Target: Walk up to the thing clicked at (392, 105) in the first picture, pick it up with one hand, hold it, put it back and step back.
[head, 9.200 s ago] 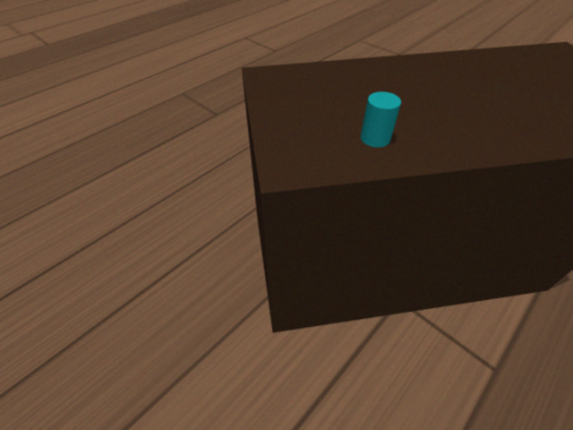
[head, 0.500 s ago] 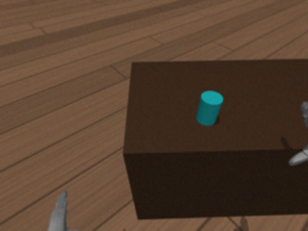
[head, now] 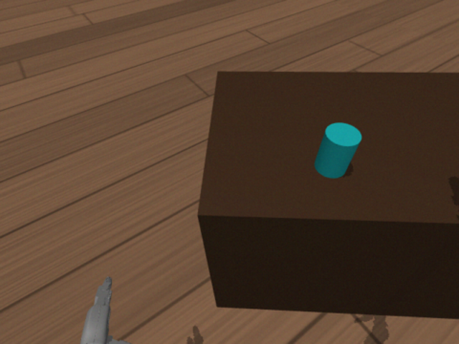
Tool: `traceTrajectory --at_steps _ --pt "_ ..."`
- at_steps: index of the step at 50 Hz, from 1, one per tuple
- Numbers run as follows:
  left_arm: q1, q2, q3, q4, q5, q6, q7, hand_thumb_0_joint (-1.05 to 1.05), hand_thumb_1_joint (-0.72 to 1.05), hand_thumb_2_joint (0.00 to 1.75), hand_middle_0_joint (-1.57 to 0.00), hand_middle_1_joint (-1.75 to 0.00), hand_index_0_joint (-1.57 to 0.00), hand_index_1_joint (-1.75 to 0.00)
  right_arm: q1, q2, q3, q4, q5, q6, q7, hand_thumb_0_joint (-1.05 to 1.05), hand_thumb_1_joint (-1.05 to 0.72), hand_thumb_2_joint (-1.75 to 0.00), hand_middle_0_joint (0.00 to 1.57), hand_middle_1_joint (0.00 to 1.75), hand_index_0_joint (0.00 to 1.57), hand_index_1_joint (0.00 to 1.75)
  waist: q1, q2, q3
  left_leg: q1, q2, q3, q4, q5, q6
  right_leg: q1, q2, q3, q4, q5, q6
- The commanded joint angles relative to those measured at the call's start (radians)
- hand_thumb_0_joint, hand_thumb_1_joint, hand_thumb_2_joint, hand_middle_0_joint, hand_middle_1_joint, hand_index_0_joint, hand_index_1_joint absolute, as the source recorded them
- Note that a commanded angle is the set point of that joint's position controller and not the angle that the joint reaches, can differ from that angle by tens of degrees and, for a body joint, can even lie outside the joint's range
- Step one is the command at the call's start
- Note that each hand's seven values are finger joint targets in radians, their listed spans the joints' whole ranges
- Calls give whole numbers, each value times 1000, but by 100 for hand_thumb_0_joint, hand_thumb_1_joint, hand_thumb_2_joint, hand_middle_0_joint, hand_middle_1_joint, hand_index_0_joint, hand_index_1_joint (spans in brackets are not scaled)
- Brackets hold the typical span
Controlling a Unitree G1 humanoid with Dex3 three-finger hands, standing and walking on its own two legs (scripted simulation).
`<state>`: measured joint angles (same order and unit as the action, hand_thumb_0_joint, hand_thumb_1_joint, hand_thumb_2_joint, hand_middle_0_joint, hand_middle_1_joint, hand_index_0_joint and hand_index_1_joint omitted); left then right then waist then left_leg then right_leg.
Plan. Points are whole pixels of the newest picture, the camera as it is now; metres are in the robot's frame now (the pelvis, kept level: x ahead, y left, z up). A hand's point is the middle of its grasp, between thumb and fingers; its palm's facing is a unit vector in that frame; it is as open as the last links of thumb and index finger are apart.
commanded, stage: go down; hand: right
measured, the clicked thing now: (336, 151) +0.50 -0.20 +0.04
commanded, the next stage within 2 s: approach in 1.54 s
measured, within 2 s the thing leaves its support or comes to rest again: neither
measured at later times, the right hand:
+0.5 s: hand out of the picture +0.39 -0.38 +0.17, palm faces +0.19 +0.98 -0.01, open 17.5 cm
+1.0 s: hand out of the picture +0.40 -0.40 +0.18, palm faces +0.22 +0.97 -0.02, open 17.7 cm
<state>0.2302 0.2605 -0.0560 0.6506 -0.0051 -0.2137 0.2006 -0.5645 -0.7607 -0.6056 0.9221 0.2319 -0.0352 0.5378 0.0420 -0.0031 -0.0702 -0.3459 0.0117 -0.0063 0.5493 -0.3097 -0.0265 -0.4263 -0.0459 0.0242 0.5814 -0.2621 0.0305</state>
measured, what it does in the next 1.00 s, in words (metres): stands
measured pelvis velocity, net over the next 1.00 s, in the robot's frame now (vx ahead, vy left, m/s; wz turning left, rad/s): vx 0.01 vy -0.01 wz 0.00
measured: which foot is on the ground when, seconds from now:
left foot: down 0.00-1.00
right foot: down 0.00-1.00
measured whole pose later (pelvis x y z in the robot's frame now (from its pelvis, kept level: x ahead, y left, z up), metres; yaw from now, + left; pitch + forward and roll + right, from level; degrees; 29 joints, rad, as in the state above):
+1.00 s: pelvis +0.01 -0.01 -0.01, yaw +0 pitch +10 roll +2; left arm 0.26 0.26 -0.06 0.60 0.01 -0.21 0.18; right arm -0.74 -0.92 -0.60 1.12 0.16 -0.05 0.56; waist 0.08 0.00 -0.09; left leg -0.45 0.01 0.00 0.60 -0.34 -0.04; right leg -0.56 -0.05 0.04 0.69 -0.32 0.02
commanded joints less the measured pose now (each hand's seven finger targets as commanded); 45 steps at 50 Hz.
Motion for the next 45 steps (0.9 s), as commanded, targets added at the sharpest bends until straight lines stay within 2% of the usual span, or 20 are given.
traceTrajectory --at_steps 1,5,9,10,11,16,21,22,23,26,28,29,31,33,36,38,39,41,42,45 --pt "-6 136 54 -99 4 -40 15 0 -55 5 -5 -6 -5 -6 -327 -398 -42 -157 14 -63 12 0 55 -5 5 5 5 5 -11 -137 -229 -2 -22 37 -54 254 28 179 38 -22 -47 220 -43" --pt "-40 119 40 -94 2 -50 6 0 -56 6 -5 -6 -5 -6 -403 -433 -49 -224 12 -80 24 0 59 -5 4 5 4 5 -5 -180 -283 -11 -22 31 -39 295 26 207 36 -21 -21 268 -45" --pt "-73 161 75 -125 0 -60 13 0 -56 6 -5 -6 -5 -6 -431 -402 -30 -219 28 -87 33 0 57 -6 4 6 4 6 22 -168 -322 -24 -27 35 -35 297 23 244 32 -14 -4 276 -45" --pt "-66 153 61 -128 1 -60 15 0 -56 6 -5 -6 -5 -6 -440 -419 -38 -217 25 -84 31 0 55 -6 4 5 5 5 17 -156 -344 -13 -28 36 -29 319 22 249 32 -11 2 306 -46" --pt "-63 194 100 -128 0 -58 19 0 -56 6 -5 -6 -5 -6 -409 -430 -47 -186 28 -79 33 0 54 -5 5 5 5 5 18 -150 -345 -14 -27 38 -29 322 21 251 34 -11 6 308 -46" --pt "-1 141 61 -125 -3 -44 11 0 -56 7 -5 -6 -5 -6 -383 -414 -38 -148 17 -66 27 0 56 -6 4 5 5 5 -1 -136 -298 -33 -30 47 -23 351 22 238 27 -8 23 406 -43" --pt "6 148 69 -162 1 -34 -4 0 -56 6 -5 -6 -5 -6 -384 -443 -57 -159 7 -61 28 0 56 -6 4 5 5 5 -8 -159 -316 -25 -36 48 -13 333 30 228 20 -8 23 425 -33" --pt "-20 145 63 -176 0 -35 -6 0 -56 6 -5 -6 -5 -6 -399 -473 -80 -194 12 -68 27 0 53 -6 5 5 5 5 -18 -163 -358 8 -30 42 -14 356 26 230 25 -12 34 422 -37" --pt "-8 143 60 -196 -2 -36 -5 0 -56 6 -5 -6 -5 -6 -417 -470 -80 -170 12 -66 30 0 56 -6 4 5 4 5 -1 -132 -343 0 -32 42 -13 367 25 219 25 -12 34 423 -40" --pt "-23 172 88 -208 -4 -36 1 0 -56 7 -5 -6 -5 -6 -450 -505 -97 -206 8 -74 27 0 54 -6 5 5 5 5 -8 -139 -383 26 -22 30 -9 400 20 227 33 -19 39 403 -47" --pt "3 147 66 -140 -1 -29 1 0 -56 6 -5 -6 -5 -6 -437 -495 -89 -140 4 -64 27 0 56 -6 5 5 5 5 -10 -167 -325 -11 -25 32 -14 336 27 199 30 -16 30 356 -42" --pt "-55 125 42 -160 -3 -33 -3 0 -55 6 -5 -6 -5 -6 -448 -467 -63 -131 1 -65 29 0 57 -5 5 5 5 5 -6 -181 -297 -25 -24 29 -21 300 29 177 31 -18 27 304 -43" --pt "-16 158 80 -108 4 -32 4 0 -55 6 -5 -6 -5 -6 -435 -473 -61 -69 -10 -59 28 0 58 -5 4 5 5 5 7 -156 -312 -33 -27 33 -14 293 30 172 26 -14 25 292 -44" --pt "-91 125 28 -182 4 -40 -2 0 -55 6 -5 -6 -5 -6 -504 -474 -41 -111 -18 -68 31 0 59 -5 4 6 5 6 9 -180 -320 -43 -27 33 -14 257 34 166 26 -11 21 251 -43" --pt "-100 168 60 -253 2 -48 6 0 -54 5 -5 -6 -5 -6 -526 -493 -40 -109 -22 -77 27 0 58 -6 4 6 4 6 28 -151 -342 -48 -31 41 -13 238 33 188 23 -7 19 224 -43" --pt "33 183 76 -178 4 -40 9 0 -54 5 -5 -6 -5 -6 -522 -543 -70 -86 -16 -79 27 0 59 -6 4 6 5 6 28 -163 -373 -33 -31 42 -7 276 28 206 27 -8 29 260 -42" --pt "18 157 50 -207 1 -41 5 0 -55 5 -5 -6 -5 -6 -521 -530 -64 -74 -14 -77 31 0 59 -5 4 5 5 5 32 -151 -369 -29 -29 38 -7 292 25 195 31 -12 35 266 -46" --pt "38 168 77 -194 4 -39 7 0 -55 6 -5 -6 -5 -6 -506 -518 -56 -39 -21 -72 29 0 58 -6 4 6 5 6 38 -153 -329 -60 -29 37 -3 301 26 182 29 -13 40 288 -44" --pt "47 156 63 -166 6 -39 3 0 -54 5 -5 -6 -5 -6 -488 -507 -44 16 -24 -66 30 0 60 -5 4 6 5 6 39 -145 -277 -88 -34 44 -4 273 27 163 24 -8 36 275 -40" --pt "-4 135 44 -170 11 -44 -10 0 -55 6 -5 -5 -5 -5 -547 -532 -42 -28 -44 -77 22 0 61 -6 3 6 4 6 20 -203 -257 -98 -31 40 -4 212 35 116 23 -6 26 204 -37"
